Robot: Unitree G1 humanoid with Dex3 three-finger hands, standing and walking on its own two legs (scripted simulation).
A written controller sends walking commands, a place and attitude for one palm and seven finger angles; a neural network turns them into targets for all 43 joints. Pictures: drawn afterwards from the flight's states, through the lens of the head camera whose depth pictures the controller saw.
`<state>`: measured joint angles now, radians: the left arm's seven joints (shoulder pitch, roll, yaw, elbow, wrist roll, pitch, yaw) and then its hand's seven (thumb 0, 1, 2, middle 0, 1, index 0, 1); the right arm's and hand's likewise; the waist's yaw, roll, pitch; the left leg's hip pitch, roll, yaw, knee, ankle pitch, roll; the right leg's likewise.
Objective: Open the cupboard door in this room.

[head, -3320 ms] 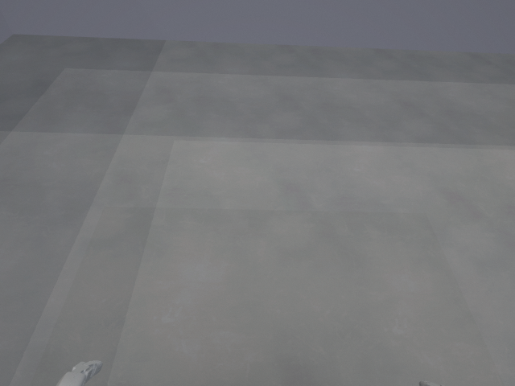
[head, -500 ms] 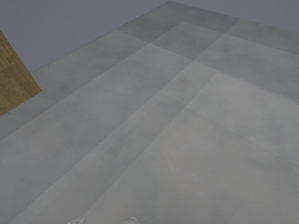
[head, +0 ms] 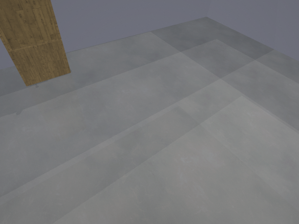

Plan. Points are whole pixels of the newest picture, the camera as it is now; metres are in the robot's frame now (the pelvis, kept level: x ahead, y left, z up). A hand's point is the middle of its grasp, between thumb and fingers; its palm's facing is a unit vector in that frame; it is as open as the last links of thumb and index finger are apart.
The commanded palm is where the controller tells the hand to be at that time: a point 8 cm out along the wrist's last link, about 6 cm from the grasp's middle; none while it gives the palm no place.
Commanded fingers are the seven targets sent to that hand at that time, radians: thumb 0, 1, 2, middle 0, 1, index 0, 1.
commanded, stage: turn or walk to find it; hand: left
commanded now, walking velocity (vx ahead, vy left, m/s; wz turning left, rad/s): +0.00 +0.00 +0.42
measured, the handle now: out of the picture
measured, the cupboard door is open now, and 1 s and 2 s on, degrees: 0 0 0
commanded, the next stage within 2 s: stand and wait in 0.30 s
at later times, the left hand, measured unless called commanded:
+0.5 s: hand out of the picture -0.03 +0.16 -0.16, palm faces +0.19 -0.95 -0.26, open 7.4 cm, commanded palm none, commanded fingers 0.00 0.90 0.90 -0.20 -0.30 -0.20 -0.30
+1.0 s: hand out of the picture -0.09 +0.21 -0.17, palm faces +0.31 -0.92 -0.24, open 7.4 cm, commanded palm none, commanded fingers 0.00 0.90 0.90 -0.20 -0.30 -0.20 -0.30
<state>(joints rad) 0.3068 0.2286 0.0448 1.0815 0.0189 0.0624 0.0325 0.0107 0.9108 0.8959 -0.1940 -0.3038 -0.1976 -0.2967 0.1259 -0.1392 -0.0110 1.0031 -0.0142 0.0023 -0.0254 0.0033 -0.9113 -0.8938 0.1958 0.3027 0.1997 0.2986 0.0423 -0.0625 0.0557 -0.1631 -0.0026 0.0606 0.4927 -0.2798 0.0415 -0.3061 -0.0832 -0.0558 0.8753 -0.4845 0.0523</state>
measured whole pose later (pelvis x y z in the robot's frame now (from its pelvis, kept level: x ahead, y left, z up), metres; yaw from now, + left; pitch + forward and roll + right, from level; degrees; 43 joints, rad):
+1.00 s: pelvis -0.10 +0.00 +0.00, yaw +17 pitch +0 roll -1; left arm 0.17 0.21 0.06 1.01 0.01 0.05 0.03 0.01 0.91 0.90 -0.19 -0.30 -0.20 -0.30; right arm 0.23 -0.17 -0.05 1.03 -0.02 0.02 -0.02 0.01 -0.92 -0.89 0.20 0.30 0.20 0.30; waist -0.02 0.00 0.07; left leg -0.23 -0.03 -0.04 0.46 -0.23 0.03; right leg -0.34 -0.05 -0.03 0.82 -0.47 0.07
